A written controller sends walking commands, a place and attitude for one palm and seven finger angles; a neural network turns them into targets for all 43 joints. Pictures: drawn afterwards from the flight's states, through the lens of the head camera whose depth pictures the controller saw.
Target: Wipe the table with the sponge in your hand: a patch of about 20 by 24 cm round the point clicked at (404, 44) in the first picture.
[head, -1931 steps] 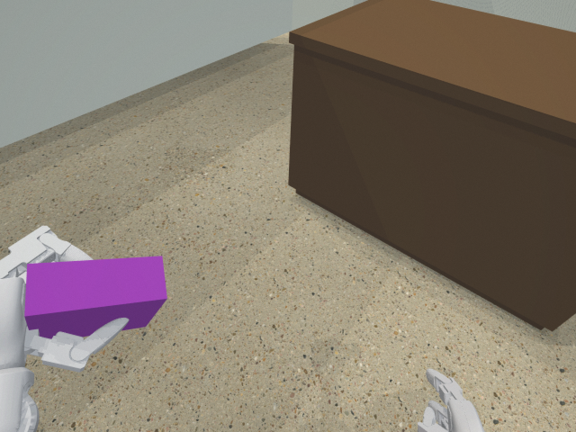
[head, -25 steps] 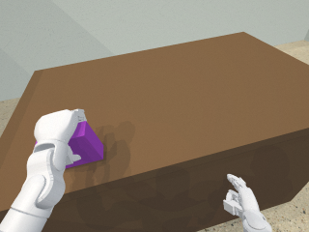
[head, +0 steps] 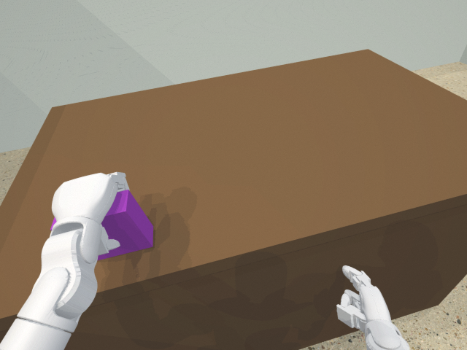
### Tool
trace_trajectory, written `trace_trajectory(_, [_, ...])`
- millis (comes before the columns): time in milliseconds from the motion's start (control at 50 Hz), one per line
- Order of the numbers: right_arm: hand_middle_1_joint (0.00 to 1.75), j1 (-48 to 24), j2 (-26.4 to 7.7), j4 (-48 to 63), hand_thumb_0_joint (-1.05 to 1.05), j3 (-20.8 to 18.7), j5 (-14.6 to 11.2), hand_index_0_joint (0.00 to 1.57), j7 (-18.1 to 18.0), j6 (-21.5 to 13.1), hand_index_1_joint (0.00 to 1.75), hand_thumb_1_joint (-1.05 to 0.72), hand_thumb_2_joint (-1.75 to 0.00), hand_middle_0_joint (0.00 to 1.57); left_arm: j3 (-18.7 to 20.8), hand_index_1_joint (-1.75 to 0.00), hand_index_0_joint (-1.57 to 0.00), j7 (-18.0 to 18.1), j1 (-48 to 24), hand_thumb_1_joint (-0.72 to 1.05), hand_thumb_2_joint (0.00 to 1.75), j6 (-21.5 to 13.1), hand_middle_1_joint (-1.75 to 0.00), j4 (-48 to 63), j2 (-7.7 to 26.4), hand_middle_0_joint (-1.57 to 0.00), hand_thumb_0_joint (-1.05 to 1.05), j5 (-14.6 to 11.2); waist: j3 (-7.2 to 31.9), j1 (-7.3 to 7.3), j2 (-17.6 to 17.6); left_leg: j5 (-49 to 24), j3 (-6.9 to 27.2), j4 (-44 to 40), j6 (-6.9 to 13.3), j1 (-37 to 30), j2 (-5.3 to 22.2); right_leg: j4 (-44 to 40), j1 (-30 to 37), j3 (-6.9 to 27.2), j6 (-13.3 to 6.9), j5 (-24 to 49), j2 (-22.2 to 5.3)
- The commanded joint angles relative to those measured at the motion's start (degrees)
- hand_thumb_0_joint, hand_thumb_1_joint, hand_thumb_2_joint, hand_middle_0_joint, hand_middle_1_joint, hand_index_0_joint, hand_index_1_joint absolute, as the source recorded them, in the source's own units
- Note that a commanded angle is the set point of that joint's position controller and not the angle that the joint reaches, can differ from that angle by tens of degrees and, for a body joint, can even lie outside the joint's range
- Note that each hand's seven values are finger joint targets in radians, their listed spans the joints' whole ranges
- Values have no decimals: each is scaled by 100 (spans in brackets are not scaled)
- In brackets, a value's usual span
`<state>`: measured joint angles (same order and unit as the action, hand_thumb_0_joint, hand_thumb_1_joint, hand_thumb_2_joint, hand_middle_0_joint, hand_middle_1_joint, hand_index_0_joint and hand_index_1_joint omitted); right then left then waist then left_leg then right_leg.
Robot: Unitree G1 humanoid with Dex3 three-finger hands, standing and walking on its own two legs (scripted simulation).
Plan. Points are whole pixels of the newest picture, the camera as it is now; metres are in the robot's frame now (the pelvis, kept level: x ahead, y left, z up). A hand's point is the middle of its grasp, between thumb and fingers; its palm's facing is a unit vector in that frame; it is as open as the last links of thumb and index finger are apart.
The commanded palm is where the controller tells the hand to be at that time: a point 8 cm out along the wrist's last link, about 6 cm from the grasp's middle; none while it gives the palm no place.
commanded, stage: lower the sponge onto the table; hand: left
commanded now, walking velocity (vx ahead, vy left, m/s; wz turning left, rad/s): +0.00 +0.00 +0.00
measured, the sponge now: (112, 233) +0.26 +0.27 +0.09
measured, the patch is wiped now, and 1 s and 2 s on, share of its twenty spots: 0.00 0.10 0.30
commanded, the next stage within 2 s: wipe forward along the first lane in 0.04 s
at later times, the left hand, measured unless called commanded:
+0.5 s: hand (104, 209) +0.28 +0.28 +0.13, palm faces +0.04 -0.04 -1.00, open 9.3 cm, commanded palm +0.26 +0.28 +0.18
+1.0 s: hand (107, 189) +0.33 +0.31 +0.12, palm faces -0.01 -0.02 -1.00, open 9.3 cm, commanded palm +0.31 +0.30 +0.16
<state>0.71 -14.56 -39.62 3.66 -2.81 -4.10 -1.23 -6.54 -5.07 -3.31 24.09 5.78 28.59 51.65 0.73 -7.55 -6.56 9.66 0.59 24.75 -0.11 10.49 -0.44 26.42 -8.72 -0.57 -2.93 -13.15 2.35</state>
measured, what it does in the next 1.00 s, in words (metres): stands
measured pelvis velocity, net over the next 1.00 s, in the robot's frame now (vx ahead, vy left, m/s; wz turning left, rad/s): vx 0.01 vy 0.00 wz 0.03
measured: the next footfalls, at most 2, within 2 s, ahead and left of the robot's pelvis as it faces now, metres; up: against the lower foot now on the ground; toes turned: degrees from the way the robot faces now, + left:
none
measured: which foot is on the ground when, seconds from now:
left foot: down 0.00-1.00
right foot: down 0.00-1.00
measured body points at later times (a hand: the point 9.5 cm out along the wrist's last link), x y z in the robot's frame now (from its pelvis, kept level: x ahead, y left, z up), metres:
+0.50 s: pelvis +0.01 +0.00 +0.00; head -0.02 -0.05 +0.45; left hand +0.27 +0.28 +0.18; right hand +0.26 -0.20 -0.08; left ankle +0.05 +0.12 -0.74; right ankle +0.02 -0.09 -0.74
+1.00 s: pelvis +0.01 +0.00 +0.00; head -0.01 -0.04 +0.45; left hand +0.32 +0.30 +0.18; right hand +0.21 -0.23 -0.11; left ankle +0.05 +0.12 -0.74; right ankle +0.02 -0.09 -0.74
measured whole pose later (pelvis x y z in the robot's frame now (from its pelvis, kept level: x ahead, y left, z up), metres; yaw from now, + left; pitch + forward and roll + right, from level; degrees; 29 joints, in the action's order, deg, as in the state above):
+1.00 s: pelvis +0.01 +0.00 +0.00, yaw +2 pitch -1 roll +0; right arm 7.0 -16.6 -40.3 1.9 -4.7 -5.5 1.2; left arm -4.2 -5.0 -19.9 17.9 -18.8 30.2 54.2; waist 2.8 -4.2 -5.7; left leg 10.8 2.4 27.6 0.0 16.3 -0.7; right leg 27.8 -13.3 -2.3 -3.0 -14.1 2.3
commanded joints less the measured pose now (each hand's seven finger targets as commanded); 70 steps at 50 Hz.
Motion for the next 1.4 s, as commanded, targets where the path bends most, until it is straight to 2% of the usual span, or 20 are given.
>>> trace_trajectory(0, [30, -1407, -458, 1103, 0, -181, 25, 20, 32, -352, 30, -90, -90, 20, 783, -160, -120, 253, -1261, 10, 130, -55, -160, 1183, 1079, -120, 0, 166, 1057, -67, 410, -547, 240, -167, 146, -465, -170, -621, -73, 535, -125, 324, -140])
trace_trajectory(120, [30, -1356, -503, 1123, 0, -213, 52, 20, 64, -265, 30, -90, -90, 20, 744, -160, -120, 263, -853, 10, 130, -2, -160, 1176, 936, -120, 0, 117, 914, -57, 626, -581, 192, -129, 167, -418, -150, -619, -124, 462, -84, 460, -128])
trace_trajectory(160, [30, -1442, -529, 1101, 0, -197, 0, 20, 36, -263, 30, -90, -90, 20, 953, -160, -120, 307, -1197, 10, 130, 40, -160, 1176, 1286, -120, 0, 184, 828, -23, 472, -361, 248, -172, 149, -406, -153, -648, -239, 661, -136, 149, -90])
trace_trajectory(200, [30, -1311, -500, 1055, 0, -191, -10, 20, 11, -257, 30, -90, -90, 20, 683, -160, -120, 305, -1354, 10, 130, 74, -160, 828, 989, -120, 0, 224, 818, 26, 594, -372, 218, -189, 156, -367, -164, -653, -273, 447, -92, 149, -106])
trace_trajectory(260, [30, -1339, -568, 1026, 0, -211, -24, 20, -32, -254, 30, -90, -90, 20, 960, -160, -120, 299, -1511, 10, 130, 52, -160, 733, 1397, -120, 0, 290, 897, 17, 535, -317, 241, -166, 163, -408, -173, -645, -252, 617, -140, 129, -78])
trace_trajectory(280, [30, -1335, -510, 1096, 0, -180, -11, 20, -44, -256, 30, -90, -90, 20, 544, -160, -120, 245, -1593, 10, 130, 58, -160, 643, 903, -120, 0, 245, 925, 51, 501, -370, 185, -143, 179, -366, -198, -638, -202, 433, -117, 242, -116])
trace_trajectory(360, [30, -1226, -600, 986, 0, -211, -30, 20, -74, -233, 30, -90, -90, 20, 965, -160, -120, 203, -1556, 10, 130, -24, -160, 259, 1406, -120, 0, 227, 826, 78, 691, -313, 200, -98, 177, -327, -193, -674, -262, 616, -97, 276, -106])
trace_trajectory(420, [30, -1113, -584, 964, 0, -209, -35, 20, -94, -216, 30, -90, -90, 20, 637, -160, -120, 134, -1847, 10, 130, -121, -160, -74, 1047, -120, 0, 226, 794, 149, 653, -273, 164, -108, 188, -292, -195, -693, -346, 353, -50, 233, -120])
trace_trajectory(460, [30, -1112, -596, 1006, 0, -217, -58, 20, -100, -253, 30, -90, -90, 20, 859, -160, -120, 158, -1937, 10, 130, -222, -160, 7, 1331, -120, 0, 237, 890, 129, 494, -246, 202, -112, 180, -339, -203, -661, -324, 495, -96, 219, -101])
trace_trajectory(480, [30, -1068, -558, 1052, 0, -211, -38, 20, -104, -260, 30, -90, -90, 20, 636, -160, -120, 138, -1845, 10, 130, -238, -160, -144, 1008, -120, 0, 189, 928, 119, 619, -287, 159, -78, 198, -275, -215, -658, -245, 338, -70, 278, -134])
trace_trajectory(560, [30, -959, -634, 964, 0, -248, -76, 20, -132, -241, 30, -90, -90, 20, 887, -160, -120, 168, -2174, 10, 130, -394, -160, -432, 1379, -120, 0, 221, 827, 186, 677, -120, 181, -73, 191, -244, -215, -715, -417, 488, -66, 98, -116])
trace_trajectory(600, [30, -876, -599, 976, 0, -260, -74, 20, -107, -258, 30, -90, -90, 20, 659, -160, -120, 179, -2097, 10, 130, -458, -160, -524, 1032, -120, 0, 194, 918, 183, 663, -288, 165, -35, 203, -233, -225, -658, -343, 318, -44, 347, -138])
trace_trajectory(760, [30, -664, -744, 870, 0, -330, -111, 20, -142, -147, 30, -90, -90, 20, 960, -160, -120, 199, -2428, 10, 130, -499, -160, -1222, 1524, -120, 0, 278, 751, 289, 778, -61, 142, 10, 220, -20, -237, -674, -517, 451, -44, 221, -118])
trace_trajectory(780, [30, -643, -710, 947, 0, -325, -98, 20, -148, -143, 30, -90, -90, 20, 667, -160, -120, 171, -2455, 10, 130, -505, -160, -1285, 1174, -120, 0, 258, 833, 286, 757, -86, 98, 45, 230, 33, -248, -649, -433, 313, -31, 282, -153])
trace_trajectory(960, [30, -270, -820, 852, 0, -384, -167, 20, -160, -42, 30, -90, -90, 20, 638, -160, -120, 114, -3100, 10, 130, -676, -160, -2245, 1399, -120, 0, 456, 886, 424, 805, 131, 152, 50, 260, 215, -239, -606, -684, 293, -32, 63, -109])
trace_trajectory(1000, [30, -184, -785, 868, 0, -404, -173, 20, -136, -19, 30, -90, -90, 20, 395, -160, -120, 117, -3142, 10, 130, -726, -160, -2356, 1083, -120, 0, 488, 1016, 450, 848, 27, 118, 111, 271, 178, -237, -558, -669, 198, -15, 230, -117])
trace_trajectory(1060, [30, -93, -869, 819, 0, -415, -166, 20, -139, 53, 30, -90, -90, 20, 677, -160, -120, 138, -3306, 10, 130, -756, -160, -2675, 1454, -120, 0, 484, 874, 475, 902, 136, 134, 101, 269, 348, -219, -558, -728, 260, -28, 184, -103])
trace_trajectory(1200, [30, 132, -868, 842, 0, -440, -184, 20, -120, 137, 30, -90, -90, 20, 520, -160, -120, 169, -3615, 10, 130, -870, -160, -3073, 1339, -120, 0, 537, 1056, 526, 879, 48, 114, 149, 289, 415, -227, -488, -704, 150, -14, 296, -101])
trace_trajectory(1260, [30, 164, -927, 803, 0, -456, -182, 20, -130, 174, 30, -90, -90, 20, 858, -160, -120, 182, -3800, 10, 130, -948, -160, -3225, 1798, -120, 0, 530, 1076, 504, 828, 53, 128, 148, 290, 507, -222, -482, -675, 228, -28, 343, -99])
trace_trajectory(1380, [30, 353, -929, 778, 0, -483, -191, 20, -125, 235, 30, -90, -90, 20, 646, -160, -120, 196, -4125, 10, 130, -1033, -160, -3627, 1654, -120, 0, 628, 1119, 592, 774, 50, 111, 154, 320, 503, -217, -490, -757, 162, -24, 259, -74])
